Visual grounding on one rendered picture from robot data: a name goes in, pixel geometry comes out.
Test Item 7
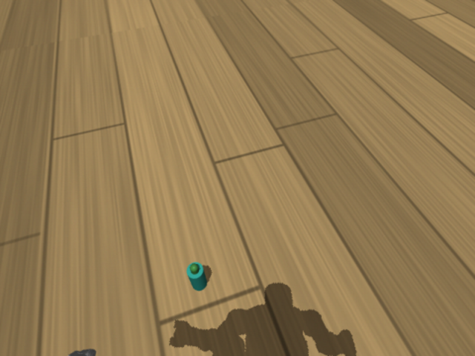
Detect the bottle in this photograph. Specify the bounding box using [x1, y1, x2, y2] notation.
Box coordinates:
[186, 262, 207, 291]

